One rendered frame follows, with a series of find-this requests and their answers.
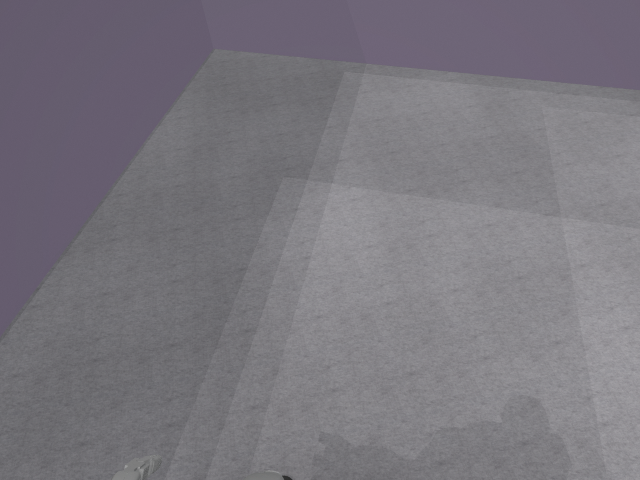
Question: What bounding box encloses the left robot shin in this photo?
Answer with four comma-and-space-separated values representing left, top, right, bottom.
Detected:
264, 470, 284, 479

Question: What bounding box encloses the robot left hand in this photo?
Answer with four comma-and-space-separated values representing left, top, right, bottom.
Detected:
111, 455, 162, 480

